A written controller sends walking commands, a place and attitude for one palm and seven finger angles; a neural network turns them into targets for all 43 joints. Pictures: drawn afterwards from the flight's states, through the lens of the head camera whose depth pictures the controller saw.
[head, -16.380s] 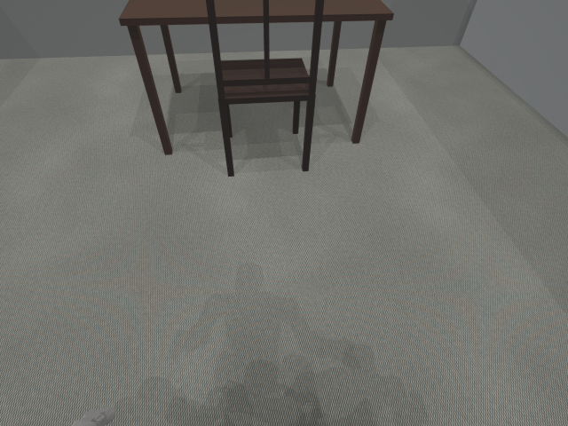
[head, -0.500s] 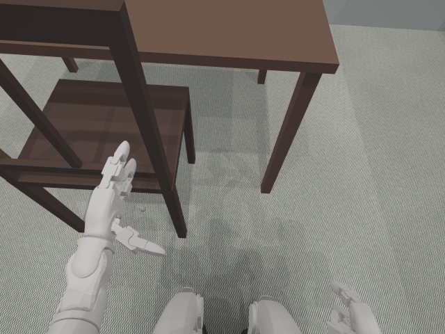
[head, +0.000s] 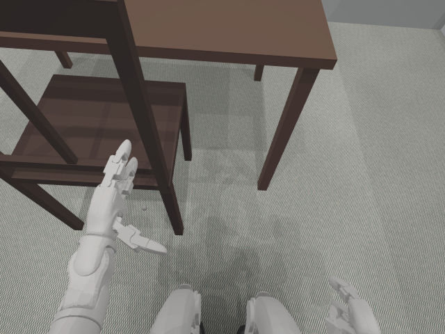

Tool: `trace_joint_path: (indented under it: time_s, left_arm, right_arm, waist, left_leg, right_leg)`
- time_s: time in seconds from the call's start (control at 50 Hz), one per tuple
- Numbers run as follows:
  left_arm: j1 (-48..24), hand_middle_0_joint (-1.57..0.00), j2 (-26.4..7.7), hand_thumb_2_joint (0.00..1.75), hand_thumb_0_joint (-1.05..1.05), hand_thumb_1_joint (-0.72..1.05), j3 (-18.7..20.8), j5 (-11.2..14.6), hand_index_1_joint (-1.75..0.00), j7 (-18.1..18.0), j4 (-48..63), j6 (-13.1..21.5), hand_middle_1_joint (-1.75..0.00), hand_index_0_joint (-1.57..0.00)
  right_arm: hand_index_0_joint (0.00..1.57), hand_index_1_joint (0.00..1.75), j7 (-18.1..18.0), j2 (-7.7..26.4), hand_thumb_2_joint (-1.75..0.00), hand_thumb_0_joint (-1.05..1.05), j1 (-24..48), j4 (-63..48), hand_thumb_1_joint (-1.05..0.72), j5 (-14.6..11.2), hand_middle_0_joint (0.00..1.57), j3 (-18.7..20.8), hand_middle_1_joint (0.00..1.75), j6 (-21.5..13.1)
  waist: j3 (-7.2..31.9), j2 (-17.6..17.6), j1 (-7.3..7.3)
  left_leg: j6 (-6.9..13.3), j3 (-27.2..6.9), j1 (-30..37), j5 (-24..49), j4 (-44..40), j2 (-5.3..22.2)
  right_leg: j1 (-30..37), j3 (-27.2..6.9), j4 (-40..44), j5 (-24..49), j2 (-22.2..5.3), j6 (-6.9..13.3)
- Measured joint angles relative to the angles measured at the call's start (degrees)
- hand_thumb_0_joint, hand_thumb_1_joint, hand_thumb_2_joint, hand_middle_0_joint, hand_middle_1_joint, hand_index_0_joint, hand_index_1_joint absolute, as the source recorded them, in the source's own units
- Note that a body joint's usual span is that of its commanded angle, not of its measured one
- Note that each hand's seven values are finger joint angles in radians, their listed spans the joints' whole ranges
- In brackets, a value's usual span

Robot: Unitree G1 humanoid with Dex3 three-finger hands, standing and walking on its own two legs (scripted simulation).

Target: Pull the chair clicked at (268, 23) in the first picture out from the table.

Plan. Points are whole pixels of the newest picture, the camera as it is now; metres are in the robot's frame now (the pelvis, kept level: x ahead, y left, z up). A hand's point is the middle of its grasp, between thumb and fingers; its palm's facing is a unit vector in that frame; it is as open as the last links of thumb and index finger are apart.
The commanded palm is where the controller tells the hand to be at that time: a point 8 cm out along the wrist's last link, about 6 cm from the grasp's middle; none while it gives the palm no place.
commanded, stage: aim the fingers beside a spindle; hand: left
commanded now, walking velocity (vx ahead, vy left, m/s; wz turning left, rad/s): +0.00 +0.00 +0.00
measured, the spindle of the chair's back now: (32, 112) +0.48 +0.38 +0.06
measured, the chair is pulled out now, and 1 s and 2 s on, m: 0.00 0.00 0.00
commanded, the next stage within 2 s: push the fingers through the gap in 2.00 s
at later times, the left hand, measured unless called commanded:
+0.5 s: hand (131, 199) +0.33 +0.17 +0.04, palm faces +0.01 -1.00 -0.06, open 16.9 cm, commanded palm +0.31 +0.21 +0.03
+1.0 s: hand (151, 206) +0.33 +0.14 +0.01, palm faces -0.06 -1.00 +0.00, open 16.9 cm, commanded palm +0.31 +0.20 +0.03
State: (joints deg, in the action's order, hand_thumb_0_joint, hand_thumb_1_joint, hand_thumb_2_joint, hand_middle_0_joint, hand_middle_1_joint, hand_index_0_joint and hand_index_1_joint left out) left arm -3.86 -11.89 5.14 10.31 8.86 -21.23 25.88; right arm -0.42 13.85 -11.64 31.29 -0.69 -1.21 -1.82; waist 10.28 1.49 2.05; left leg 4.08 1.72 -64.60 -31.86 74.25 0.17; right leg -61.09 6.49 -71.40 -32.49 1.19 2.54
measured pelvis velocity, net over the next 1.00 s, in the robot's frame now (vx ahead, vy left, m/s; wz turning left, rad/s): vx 0.00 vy -0.01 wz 0.00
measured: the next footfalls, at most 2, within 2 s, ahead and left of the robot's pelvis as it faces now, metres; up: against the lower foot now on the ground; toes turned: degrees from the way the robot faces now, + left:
none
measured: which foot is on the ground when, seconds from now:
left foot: down 0.00-1.00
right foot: down 0.00-1.00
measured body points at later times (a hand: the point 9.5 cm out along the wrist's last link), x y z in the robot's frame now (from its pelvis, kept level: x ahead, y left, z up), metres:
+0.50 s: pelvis +0.00 +0.00 +0.00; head +0.10 +0.02 +0.44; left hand +0.32 +0.22 +0.05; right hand +0.17 -0.24 -0.10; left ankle +0.03 +0.08 -0.62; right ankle +0.02 -0.10 -0.62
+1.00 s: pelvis +0.00 -0.01 +0.00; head +0.11 +0.00 +0.44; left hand +0.33 +0.20 +0.01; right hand +0.16 -0.25 -0.10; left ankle +0.03 +0.08 -0.62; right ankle +0.02 -0.10 -0.62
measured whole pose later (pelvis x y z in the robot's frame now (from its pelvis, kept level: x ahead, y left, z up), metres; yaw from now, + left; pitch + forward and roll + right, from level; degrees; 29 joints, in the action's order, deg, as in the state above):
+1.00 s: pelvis +0.00 -0.01 +0.00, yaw +0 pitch +22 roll -3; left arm -4.7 -12.0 4.3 11.1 8.8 -23.2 22.6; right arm 0.0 14.0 -12.5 30.9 -1.3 -1.3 -0.2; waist 10.4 2.1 2.2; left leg 3.6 1.6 -64.0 -31.6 73.2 0.2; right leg -60.7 6.4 -70.8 -32.5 1.3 3.0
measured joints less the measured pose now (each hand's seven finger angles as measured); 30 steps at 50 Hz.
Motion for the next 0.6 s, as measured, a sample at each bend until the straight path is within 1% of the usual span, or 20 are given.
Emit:
trace_joint_path:
  time_s: [0.08, 0.14, 0.22, 0.26, 0.3, 0.38, 0.44, 0.48, 0.52, 0.6]
  left_arm:
    - [-1.6, -0.06, -1.3, 0.30, -0.01, -0.50, 2.2, -0.1, -0.08, -1.6, 1.1, 0.9, -0.08, -0.06]
    - [-2.1, -0.06, -2.2, 0.30, -0.01, -0.50, 2.7, 0.9, -0.08, -1.0, 1.3, 0.4, -0.08, -0.06]
    - [-0.9, -0.06, -1.8, 0.30, -0.01, -0.50, 0.9, 1.9, -0.08, 1.1, 0.6, -1.8, -0.08, -0.06]
    - [0.2, -0.06, -0.8, 0.30, -0.01, -0.50, -0.3, 1.9, -0.08, 1.6, 0.1, -2.6, -0.08, -0.06]
    - [1.5, -0.06, 0.2, 0.30, -0.01, -0.50, -1.0, 1.5, -0.08, 1.2, 0.4, -2.7, -0.08, -0.06]
    - [3.7, -0.06, 0.9, 0.30, -0.01, -0.50, -0.9, -0.1, -0.08, -1.5, 3.7, -0.6, -0.08, -0.06]
    - [3.8, -0.06, 0.1, 0.30, -0.01, -0.50, 0.0, -0.6, -0.08, -3.2, 6.1, 1.6, -0.08, -0.06]
    - [2.7, -0.06, -0.8, 0.30, -0.01, -0.50, 0.4, -0.7, -0.08, -3.3, 5.7, 2.3, -0.08, -0.06]
    - [0.9, -0.06, -1.2, 0.30, -0.01, -0.50, 0.3, -0.4, -0.08, -2.5, 3.7, 1.8, -0.08, -0.06]
    - [-1.4, -0.06, -0.5, 0.30, -0.01, -0.50, -1.2, 0.7, -0.08, 0.0, -1.1, -1.7, -0.08, -0.06]
  right_arm:
    - [0.21, 0.30, 0.1, -0.2, -0.90, 0.01, 0.3, 0.2, -0.90, 0.3, 0.20, 0.1, 0.30, 0.0]
    - [0.21, 0.30, 0.4, 0.0, -0.90, 0.01, 0.0, 0.5, -0.90, 0.0, 0.20, 0.1, 0.30, 0.3]
    - [0.21, 0.30, 0.6, 0.2, -0.90, 0.01, -1.0, 0.4, -0.90, -0.7, 0.20, 0.1, 0.30, 0.8]
    - [0.21, 0.30, 0.6, 0.3, -0.90, 0.01, -1.3, 0.1, -0.90, -0.8, 0.20, 0.0, 0.30, 0.9]
    - [0.21, 0.30, 0.5, 0.2, -0.90, 0.01, -1.3, -0.2, -0.90, -0.7, 0.20, 0.1, 0.30, 0.8]
    - [0.21, 0.30, 0.5, -0.2, -0.90, 0.01, -0.9, -0.6, -0.90, 0.1, 0.20, 0.5, 0.30, 0.5]
    - [0.21, 0.30, 0.7, -0.2, -0.90, 0.01, -0.4, -0.3, -0.90, 0.4, 0.20, 0.8, 0.30, 0.4]
    - [0.21, 0.30, 0.8, 0.0, -0.90, 0.01, -0.1, 0.0, -0.90, 0.4, 0.20, 0.7, 0.30, 0.5]
    - [0.21, 0.30, 0.9, 0.2, -0.90, 0.01, 0.2, 0.2, -0.90, 0.1, 0.20, 0.5, 0.30, 0.8]
    - [0.21, 0.30, 0.8, 0.3, -0.90, 0.01, 0.3, -0.2, -0.90, -0.6, 0.20, 0.0, 0.30, 1.1]
  waist:
    - [-0.4, 0.0, 0.25]
    - [-0.2, 0.5, 0.00]
    - [0.5, 1.1, -0.34]
    - [0.7, 1.1, -0.26]
    - [0.7, 0.7, -0.07]
    - [0.2, 0.0, 0.18]
    - [0.0, 0.1, -0.05]
    - [0.2, 0.4, -0.38]
    - [0.4, 0.8, -0.68]
    - [0.5, 1.0, -0.70]
  left_leg:
    - [-0.1, 0.0, -0.5, -0.1, 0.5, 0.1]
    - [0.0, 0.0, -0.1, 0.0, 0.0, 0.1]
    - [0.2, 0.2, 1.0, 0.3, -1.3, -0.1]
    - [0.4, 0.3, 1.4, 0.3, -1.8, -0.2]
    - [0.4, 0.4, 1.5, 0.3, -1.9, -0.2]
    - [0.3, 0.6, 1.4, -0.1, -1.3, -0.1]
    - [0.2, 0.4, 1.5, -0.2, -1.0, -0.1]
    - [0.2, 0.3, 1.4, -0.1, -0.9, -0.2]
    - [0.3, 0.0, 1.2, 0.0, -0.8, -0.4]
    - [0.3, -0.1, 0.5, 0.2, -0.7, -0.5]
  right_leg:
    - [-0.5, 0.0, -0.5, -0.1, 0.1, 0.0]
    - [-0.1, -0.1, 0.1, 0.1, 0.1, -0.1]
    - [1.0, -0.3, 1.5, 0.4, 0.0, -0.4]
    - [1.4, -0.4, 1.9, 0.5, -0.1, -0.5]
    - [1.4, -0.6, 1.9, 0.4, -0.1, -0.5]
    - [1.2, -0.7, 1.3, 0.1, 0.0, -0.5]
    - [1.4, -0.6, 1.0, 0.0, 0.0, -0.4]
    - [1.4, -0.4, 0.9, 0.0, -0.1, -0.4]
    - [1.3, -0.2, 0.9, 0.0, -0.2, -0.5]
    - [0.7, 0.0, 0.8, 0.1, -0.4, -0.4]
